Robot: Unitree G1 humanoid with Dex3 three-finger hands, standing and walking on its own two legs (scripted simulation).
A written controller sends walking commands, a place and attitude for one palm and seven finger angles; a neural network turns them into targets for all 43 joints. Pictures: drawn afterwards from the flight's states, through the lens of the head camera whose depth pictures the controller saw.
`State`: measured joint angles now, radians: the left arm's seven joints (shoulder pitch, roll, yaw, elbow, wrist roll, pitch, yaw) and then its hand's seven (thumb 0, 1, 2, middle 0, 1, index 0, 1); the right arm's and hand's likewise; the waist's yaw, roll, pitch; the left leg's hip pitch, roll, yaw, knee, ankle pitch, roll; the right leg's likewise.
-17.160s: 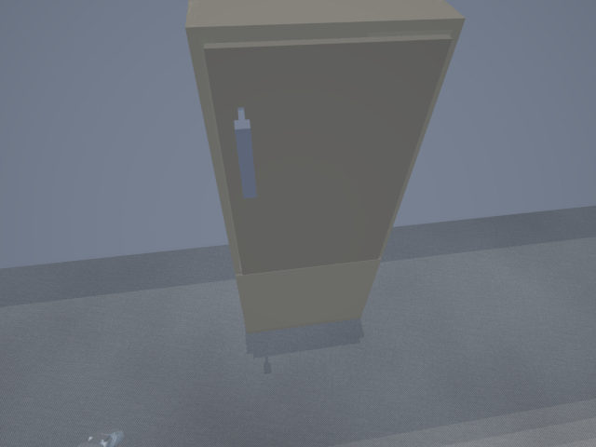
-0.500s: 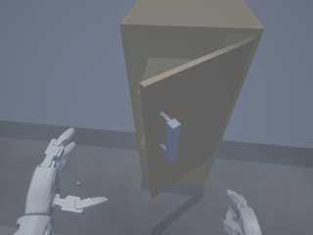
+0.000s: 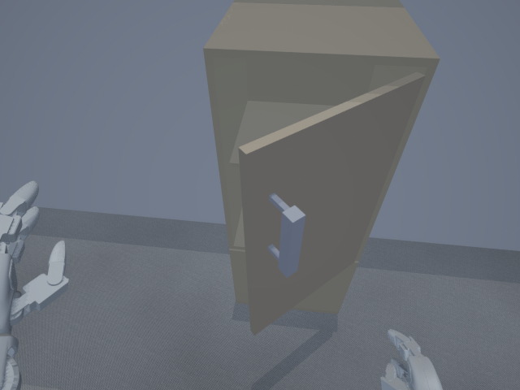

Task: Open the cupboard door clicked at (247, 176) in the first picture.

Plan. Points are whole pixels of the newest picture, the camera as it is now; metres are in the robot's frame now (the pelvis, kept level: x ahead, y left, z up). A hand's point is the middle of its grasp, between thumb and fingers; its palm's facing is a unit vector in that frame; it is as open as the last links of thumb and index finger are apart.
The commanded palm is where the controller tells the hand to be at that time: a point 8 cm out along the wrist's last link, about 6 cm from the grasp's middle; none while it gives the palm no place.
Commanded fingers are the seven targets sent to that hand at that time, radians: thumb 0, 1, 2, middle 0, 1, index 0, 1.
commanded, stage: draw the hand back to the body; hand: left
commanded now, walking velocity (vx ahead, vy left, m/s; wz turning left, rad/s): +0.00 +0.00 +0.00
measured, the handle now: (282, 235) +0.34 +0.01 +0.07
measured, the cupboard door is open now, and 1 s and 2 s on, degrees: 43 43 43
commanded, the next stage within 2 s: step back with the hand held close in 0.32 s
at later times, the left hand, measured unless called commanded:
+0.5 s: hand (78, 280) +0.18 +0.24 +0.16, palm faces +0.44 -0.80 -0.42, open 7.5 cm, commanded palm +0.13 +0.27 +0.17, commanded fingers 0.00 0.90 0.90 -0.20 -0.30 -0.20 -0.30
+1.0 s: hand (35, 322) +0.14 +0.26 +0.15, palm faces +0.36 -0.79 -0.50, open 7.4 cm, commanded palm +0.08 +0.30 +0.17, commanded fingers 0.00 0.90 0.90 -0.20 -0.30 -0.20 -0.30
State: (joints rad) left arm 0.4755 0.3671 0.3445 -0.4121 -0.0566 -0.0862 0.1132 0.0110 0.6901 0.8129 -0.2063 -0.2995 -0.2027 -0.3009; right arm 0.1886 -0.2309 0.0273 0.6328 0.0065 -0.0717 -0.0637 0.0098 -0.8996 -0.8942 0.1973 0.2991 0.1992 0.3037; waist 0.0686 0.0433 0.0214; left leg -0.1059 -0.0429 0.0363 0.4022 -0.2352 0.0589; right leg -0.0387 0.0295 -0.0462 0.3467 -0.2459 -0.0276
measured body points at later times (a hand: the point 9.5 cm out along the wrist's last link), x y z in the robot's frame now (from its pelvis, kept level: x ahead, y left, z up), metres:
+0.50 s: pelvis +0.00 -0.03 +0.00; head -0.02 -0.05 +0.45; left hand +0.16 +0.28 +0.18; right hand +0.19 -0.25 -0.09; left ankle -0.01 +0.07 -0.74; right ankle -0.03 -0.10 -0.74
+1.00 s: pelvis -0.07 +0.00 -0.01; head -0.05 +0.01 +0.44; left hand +0.11 +0.30 +0.18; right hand +0.10 -0.25 -0.08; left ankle -0.01 +0.07 -0.74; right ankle -0.03 -0.10 -0.74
